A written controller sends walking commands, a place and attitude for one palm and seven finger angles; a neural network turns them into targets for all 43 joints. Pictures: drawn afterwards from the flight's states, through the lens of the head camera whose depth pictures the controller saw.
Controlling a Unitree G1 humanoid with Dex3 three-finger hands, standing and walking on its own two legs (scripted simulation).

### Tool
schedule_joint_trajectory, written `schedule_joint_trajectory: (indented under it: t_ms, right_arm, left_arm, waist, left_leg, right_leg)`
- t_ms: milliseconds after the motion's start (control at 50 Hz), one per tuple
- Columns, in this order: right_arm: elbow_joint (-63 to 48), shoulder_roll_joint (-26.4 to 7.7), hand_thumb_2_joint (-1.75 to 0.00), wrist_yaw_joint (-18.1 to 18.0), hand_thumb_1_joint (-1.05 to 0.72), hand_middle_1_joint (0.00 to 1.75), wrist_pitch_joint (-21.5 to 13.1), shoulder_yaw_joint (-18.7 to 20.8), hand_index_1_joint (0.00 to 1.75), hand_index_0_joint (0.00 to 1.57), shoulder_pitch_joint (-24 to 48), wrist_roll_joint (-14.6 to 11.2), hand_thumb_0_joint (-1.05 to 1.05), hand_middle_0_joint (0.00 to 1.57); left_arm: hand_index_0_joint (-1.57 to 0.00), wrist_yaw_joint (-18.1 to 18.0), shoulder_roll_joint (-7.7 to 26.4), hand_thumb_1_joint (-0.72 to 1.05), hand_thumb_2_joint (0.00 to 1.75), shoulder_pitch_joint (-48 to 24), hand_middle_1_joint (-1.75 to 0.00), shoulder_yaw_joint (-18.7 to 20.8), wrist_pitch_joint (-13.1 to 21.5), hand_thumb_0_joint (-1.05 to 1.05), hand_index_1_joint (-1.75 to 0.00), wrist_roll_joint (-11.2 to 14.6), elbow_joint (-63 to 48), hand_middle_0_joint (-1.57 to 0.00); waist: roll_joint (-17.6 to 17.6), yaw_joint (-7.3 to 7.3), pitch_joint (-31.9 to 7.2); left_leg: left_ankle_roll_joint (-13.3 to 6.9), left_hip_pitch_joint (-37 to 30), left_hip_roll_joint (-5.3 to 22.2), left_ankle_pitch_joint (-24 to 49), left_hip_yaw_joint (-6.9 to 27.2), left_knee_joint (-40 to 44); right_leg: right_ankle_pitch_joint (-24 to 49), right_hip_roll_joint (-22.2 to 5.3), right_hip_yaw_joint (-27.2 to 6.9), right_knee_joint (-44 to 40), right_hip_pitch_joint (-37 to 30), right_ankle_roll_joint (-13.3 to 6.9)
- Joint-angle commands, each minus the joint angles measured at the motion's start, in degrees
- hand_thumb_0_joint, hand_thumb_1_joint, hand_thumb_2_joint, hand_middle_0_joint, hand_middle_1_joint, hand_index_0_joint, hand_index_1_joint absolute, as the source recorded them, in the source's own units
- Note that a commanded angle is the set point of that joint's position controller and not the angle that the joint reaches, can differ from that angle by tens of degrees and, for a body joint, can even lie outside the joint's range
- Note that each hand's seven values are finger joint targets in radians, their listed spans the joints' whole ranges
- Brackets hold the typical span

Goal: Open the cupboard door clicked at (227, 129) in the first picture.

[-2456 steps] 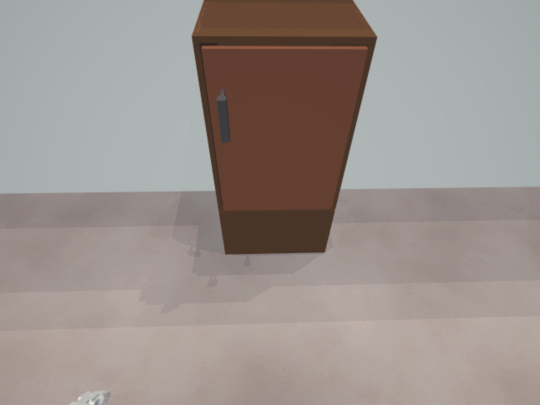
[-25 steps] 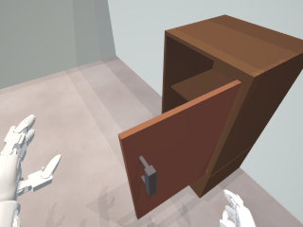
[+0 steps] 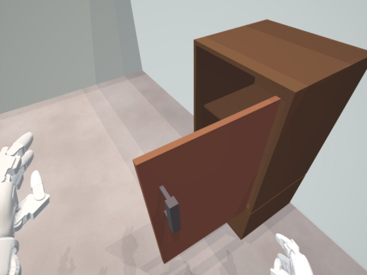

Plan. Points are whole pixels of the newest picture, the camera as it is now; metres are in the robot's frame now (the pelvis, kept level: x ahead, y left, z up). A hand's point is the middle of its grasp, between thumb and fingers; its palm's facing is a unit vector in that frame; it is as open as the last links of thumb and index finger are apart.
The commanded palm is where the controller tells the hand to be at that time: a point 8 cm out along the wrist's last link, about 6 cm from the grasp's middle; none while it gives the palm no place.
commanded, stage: step back with the hand held close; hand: left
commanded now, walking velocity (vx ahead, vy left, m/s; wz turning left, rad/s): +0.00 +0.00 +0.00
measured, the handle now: (169, 209) +0.28 +0.08 -0.03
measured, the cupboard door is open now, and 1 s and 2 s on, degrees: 89 89 89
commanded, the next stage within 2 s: stop stepping back and stand still in 1.86 s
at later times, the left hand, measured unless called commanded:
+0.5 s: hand (33, 207) +0.17 +0.27 +0.16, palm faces +0.37 -0.77 -0.52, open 7.4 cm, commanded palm +0.11 +0.31 +0.17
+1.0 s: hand out of the picture +0.11 +0.28 +0.16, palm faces +0.46 -0.74 -0.49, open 7.4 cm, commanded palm +0.04 +0.33 +0.17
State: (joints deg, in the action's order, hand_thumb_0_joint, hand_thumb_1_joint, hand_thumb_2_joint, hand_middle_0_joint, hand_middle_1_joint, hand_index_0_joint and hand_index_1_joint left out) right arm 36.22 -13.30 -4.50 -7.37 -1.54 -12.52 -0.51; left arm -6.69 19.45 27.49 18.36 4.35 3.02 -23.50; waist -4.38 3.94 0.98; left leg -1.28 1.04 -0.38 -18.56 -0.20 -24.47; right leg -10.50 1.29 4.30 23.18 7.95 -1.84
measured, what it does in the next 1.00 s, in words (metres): shifts its weight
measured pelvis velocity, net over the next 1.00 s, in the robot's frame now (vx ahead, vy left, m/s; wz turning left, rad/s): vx -0.09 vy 0.02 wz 0.03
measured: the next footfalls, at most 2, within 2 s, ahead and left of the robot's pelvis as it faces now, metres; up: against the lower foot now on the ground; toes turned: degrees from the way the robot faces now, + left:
left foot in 1.72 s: -0.17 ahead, +0.11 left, +0.00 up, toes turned +3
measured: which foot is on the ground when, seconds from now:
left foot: down 0.00-1.00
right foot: down 0.00-1.00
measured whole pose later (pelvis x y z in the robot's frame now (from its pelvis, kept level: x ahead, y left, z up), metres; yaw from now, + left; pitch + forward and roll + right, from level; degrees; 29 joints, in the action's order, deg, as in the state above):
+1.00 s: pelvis -0.09 +0.02 -0.03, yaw +2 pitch -1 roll -1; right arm 31.9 -12.7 -4.7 -3.4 -0.5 -15.0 0.0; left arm -9.1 24.7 28.8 26.5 13.2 -1.2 -31.2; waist 1.8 -1.6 1.8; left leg -3.7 22.4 -3.0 -17.7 -0.9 -40.9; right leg -9.9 0.8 -0.7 36.6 25.7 0.6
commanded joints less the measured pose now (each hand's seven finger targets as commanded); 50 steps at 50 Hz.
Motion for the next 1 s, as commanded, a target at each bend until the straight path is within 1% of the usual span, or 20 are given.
schedule_joint_trajectory:
  t_ms: [0, 60, 80, 100, 120, 140, 180, 240, 260, 320, 360, 380, 440, 460, 560, 660, 740, 840, 920, 980]
  right_arm:
    - [-9.08, -5.37, -0.90, -0.27, -0.90, 0.30, -3.24, 2.35, 0.30, 0.20, 8.49, -0.19, 0.00, 0.20]
    - [-8.81, -5.65, -0.90, -0.17, -0.90, 0.30, -3.18, 2.61, 0.30, 0.20, 8.72, -0.26, 0.00, 0.20]
    - [-8.82, -5.71, -0.90, -0.19, -0.90, 0.30, -3.31, 2.40, 0.30, 0.20, 9.13, -0.18, 0.00, 0.20]
    - [-10.35, -6.85, -0.90, -0.23, -0.90, 0.30, -2.39, 2.79, 0.30, 0.20, 6.70, -0.51, 0.00, 0.20]
    - [-9.41, -6.13, -0.90, -0.16, -0.90, 0.30, -1.50, 3.07, 0.30, 0.20, 6.35, -0.20, 0.00, 0.20]
    - [-9.65, -6.16, -0.90, 0.13, -0.90, 0.30, -0.80, 3.26, 0.30, 0.20, 7.01, 0.05, 0.00, 0.20]
    - [-9.92, -6.51, -0.90, 0.32, -0.90, 0.30, -0.09, 3.21, 0.30, 0.20, 7.38, 0.32, 0.00, 0.20]
    - [-10.74, -6.76, -0.90, 0.34, -0.90, 0.30, 1.01, 3.60, 0.30, 0.20, 7.17, 0.30, 0.00, 0.20]
    - [-10.77, -7.06, -0.90, 0.11, -0.90, 0.30, 1.29, 3.80, 0.30, 0.20, 7.65, 0.42, 0.00, 0.20]
    - [-12.11, -6.71, -0.90, -0.11, -0.90, 0.30, 2.33, 4.23, 0.30, 0.20, 7.75, 0.05, 0.00, 0.20]
    - [-12.03, -6.85, -0.90, -0.49, -0.90, 0.30, 2.77, 4.66, 0.30, 0.20, 8.03, 0.01, 0.00, 0.20]
    - [-12.42, -6.49, -0.90, -0.57, -0.90, 0.30, 3.01, 4.60, 0.30, 0.20, 7.69, -0.13, 0.00, 0.20]
    - [-12.80, -6.90, -0.90, -0.73, -0.90, 0.30, 3.38, 4.84, 0.30, 0.20, 7.66, -0.29, 0.00, 0.20]
    - [-12.72, -7.33, -0.90, -0.94, -0.90, 0.30, 3.31, 5.02, 0.30, 0.20, 7.84, -0.13, 0.00, 0.20]
    - [-13.12, -7.68, -0.90, -1.15, -0.90, 0.30, 2.98, 5.02, 0.30, 0.20, 7.74, 0.00, 0.00, 0.20]
    - [-13.42, -8.14, -0.90, -1.14, -0.90, 0.30, 2.34, 4.87, 0.30, 0.20, 6.54, 0.12, 0.00, 0.20]
    - [-13.78, -8.18, -0.90, -0.92, -0.90, 0.30, 1.89, 4.62, 0.30, 0.20, 5.42, 0.39, 0.00, 0.20]
    - [-13.81, -8.01, -0.90, -0.72, -0.90, 0.30, 1.19, 4.25, 0.30, 0.20, 5.12, 0.57, 0.00, 0.20]
    - [-13.70, -7.89, -0.90, -0.79, -0.90, 0.30, 0.78, 4.46, 0.30, 0.20, 5.52, 0.61, 0.00, 0.20]
    - [-13.38, -7.25, -0.90, -0.54, -0.90, 0.30, 0.54, 4.98, 0.30, 0.20, 5.81, 0.57, 0.00, 0.20]
  left_arm:
    - [-0.20, -1.24, 9.83, 0.90, 0.90, -5.01, -0.30, 6.98, 3.74, 0.00, -0.30, 0.32, -8.71, -0.20]
    - [-0.20, -1.01, 9.81, 0.90, 0.90, -5.32, -0.30, 6.86, 4.10, 0.00, -0.30, 0.24, -8.28, -0.20]
    - [-0.20, -1.22, 11.09, 0.90, 0.90, -11.26, -0.30, 6.97, 4.55, 0.00, -0.30, 0.25, -10.88, -0.20]
    - [-0.20, -1.71, 17.77, 0.90, 0.90, -14.65, -0.30, 14.65, 6.94, 0.00, -0.30, -0.30, -11.42, -0.20]
    - [-0.20, -1.09, 13.12, 0.90, 0.90, -8.04, -0.30, 11.52, 7.06, 0.00, -0.30, -0.48, -6.38, -0.20]
    - [-0.20, -0.87, 12.27, 0.90, 0.90, -5.24, -0.30, 10.46, 6.85, 0.00, -0.30, -0.73, -5.90, -0.20]
    - [-0.20, -0.92, 12.10, 0.90, 0.90, -3.97, -0.30, 9.84, 7.93, 0.00, -0.30, -0.87, -8.98, -0.20]
    - [-0.20, -1.53, 12.30, 0.90, 0.90, 0.87, -0.30, 10.38, 8.37, 0.00, -0.30, -0.77, -11.64, -0.20]
    - [-0.20, -1.91, 13.62, 0.90, 0.90, 1.60, -0.30, 11.77, 8.56, 0.00, -0.30, -0.73, -13.03, -0.20]
    - [-0.20, -2.50, 14.56, 0.90, 0.90, 3.55, -0.30, 13.09, 8.43, 0.00, -0.30, -0.62, -15.11, -0.20]
    - [-0.20, -3.01, 16.48, 0.90, 0.90, 3.51, -0.30, 15.11, 8.63, 0.00, -0.30, -0.68, -16.28, -0.20]
    - [-0.20, -3.04, 15.33, 0.90, 0.90, 4.35, -0.30, 14.28, 8.50, 0.00, -0.30, -0.59, -15.68, -0.20]
    - [-0.20, -3.21, 14.55, 0.90, 0.90, 4.48, -0.30, 13.72, 8.41, 0.00, -0.30, -0.79, -15.23, -0.20]
    - [-0.20, -3.29, 14.88, 0.90, 0.90, 4.13, -0.30, 14.05, 8.58, 0.00, -0.30, -0.99, -15.89, -0.20]
    - [-0.20, -3.34, 13.57, 0.90, 0.90, 2.43, -0.30, 13.29, 8.73, 0.00, -0.30, -2.17, -14.93, -0.20]
    - [-0.20, -3.30, 13.75, 0.90, 0.90, -2.79, -0.30, 12.85, 9.25, 0.00, -0.30, -3.56, -14.94, -0.20]
    - [-0.20, -3.39, 13.72, 0.90, 0.90, -5.49, -0.30, 12.50, 9.88, 0.00, -0.30, -3.96, -16.20, -0.20]
    - [-0.20, -3.92, 14.87, 0.90, 0.90, -3.82, -0.30, 13.97, 11.23, 0.00, -0.30, -3.57, -19.66, -0.20]
    - [-0.20, -4.30, 14.71, 0.90, 0.90, -0.84, -0.30, 15.85, 12.01, 0.00, -0.30, -4.01, -19.41, -0.20]
    - [-0.20, -3.93, 14.70, 0.90, 0.90, 1.79, -0.30, 16.56, 12.40, 0.00, -0.30, -3.82, -18.13, -0.20]
  waist:
    - [2.96, -0.19, 0.10]
    - [1.87, -0.12, 0.11]
    - [1.63, -0.57, -1.12]
    - [4.71, -3.15, 2.41]
    - [8.12, -3.37, 0.63]
    - [8.49, -3.32, -0.35]
    - [4.83, -3.61, -3.10]
    - [3.57, -3.72, -8.35]
    - [1.00, -3.43, -9.73]
    - [3.30, -3.50, -11.17]
    - [2.24, -3.42, -11.73]
    - [3.08, -3.62, -11.25]
    - [3.19, -3.75, -9.11]
    - [1.01, -3.55, -8.94]
    - [-1.55, -3.29, -5.34]
    - [1.20, -3.88, -1.23]
    - [4.92, -4.47, -0.27]
    - [1.97, -4.56, -2.91]
    - [-5.17, -3.99, -4.23]
    - [-1.05, -3.98, -5.84]
  left_leg:
    - [0.05, 9.84, 1.68, 12.19, 0.53, 5.38]
    - [-0.04, 9.55, 1.63, 11.19, 0.33, 5.29]
    - [-0.27, 9.24, 1.37, 10.73, 0.48, 5.34]
    - [-1.17, 13.57, 2.21, 5.53, 1.80, 2.90]
    - [-1.34, 11.71, 1.64, 5.37, 1.99, 0.61]
    - [-1.38, 10.17, 1.35, 6.04, 1.33, -0.77]
    - [-0.89, 11.06, 1.40, 7.73, 1.50, -0.97]
    - [-0.52, 11.88, 2.18, 12.06, 1.94, 0.16]
    - [-0.27, 12.86, 2.64, 14.32, 2.48, 0.74]
    - [-0.13, 15.64, 3.49, 17.49, 3.24, 0.86]
    - [0.10, 17.36, 3.73, 18.50, 3.76, 0.54]
    - [0.09, 17.91, 3.90, 18.27, 3.89, 0.52]
    - [-0.58, 21.13, 4.64, 13.89, 4.70, 1.46]
    - [-0.81, 22.77, 5.11, 13.43, 5.44, 2.51]
    - [-3.53, 34.99, 8.11, 0.96, 7.40, 6.99]
    - [-5.37, 44.67, 8.14, -17.42, 7.96, 6.59]
    - [-4.97, 43.04, 5.61, -20.89, 7.07, 1.06]
    - [-4.50, 39.82, 5.03, -21.01, 8.06, 0.57]
    - [-6.08, 49.58, 10.16, -20.97, 12.46, 8.38]
    - [-5.59, 47.58, 9.64, -12.38, 10.82, 4.13]
  right_leg:
    - [3.71, -2.10, -3.79, -3.64, -6.43, 0.46]
    - [2.45, -2.19, -4.00, -4.11, -6.12, 0.44]
    - [2.09, -2.42, -4.41, -4.22, -6.52, 0.52]
    - [1.81, -5.35, -11.30, -7.47, -0.98, 0.49]
    - [0.88, -6.94, -11.81, -8.64, 0.09, 0.19]
    - [0.97, -7.84, -12.85, -9.70, 1.20, 0.04]
    - [4.27, -9.19, -11.92, -7.83, -0.03, -0.68]
    - [11.04, -8.62, -9.87, -3.72, -3.44, -0.48]
    - [14.71, -8.50, -8.97, -1.55, -5.27, -0.62]
    - [19.04, -7.25, -8.26, 1.86, -6.67, 0.06]
    - [21.83, -7.48, -8.13, 3.75, -7.43, -0.20]
    - [21.72, -7.33, -8.36, 4.28, -6.81, -0.09]
    - [17.81, -6.47, -8.40, 5.14, -4.94, 0.47]
    - [17.67, -5.91, -7.79, 6.27, -5.98, 0.60]
    - [13.45, -3.42, -6.83, 12.87, -10.30, 2.15]
    - [5.10, -3.96, -9.86, 13.85, -10.45, 2.09]
    - [-6.10, -5.95, -13.84, 8.39, -3.79, 1.09]
    - [-11.76, -6.18, -13.42, 6.47, -0.74, 0.67]
    - [3.01, -1.30, -7.53, 20.81, -11.33, 2.23]
    - [12.76, -1.52, -9.66, 20.99, -12.30, 2.00]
